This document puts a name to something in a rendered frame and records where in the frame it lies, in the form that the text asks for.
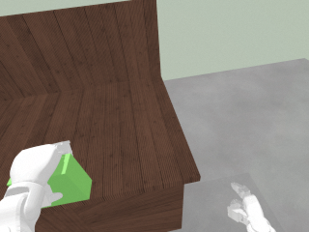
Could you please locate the table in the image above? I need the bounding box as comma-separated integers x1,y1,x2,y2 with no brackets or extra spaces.
0,0,201,232

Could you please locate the sponge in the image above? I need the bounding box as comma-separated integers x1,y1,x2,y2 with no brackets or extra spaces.
7,153,92,209

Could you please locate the robot left hand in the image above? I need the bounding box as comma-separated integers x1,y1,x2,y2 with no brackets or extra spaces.
10,140,72,208

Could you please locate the robot right forearm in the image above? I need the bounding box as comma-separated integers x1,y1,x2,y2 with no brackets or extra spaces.
246,215,276,232

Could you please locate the robot left forearm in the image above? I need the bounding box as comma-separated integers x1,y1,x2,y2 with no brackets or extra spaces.
0,182,45,232

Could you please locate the robot right hand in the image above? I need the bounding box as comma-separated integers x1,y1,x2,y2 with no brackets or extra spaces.
227,182,265,225

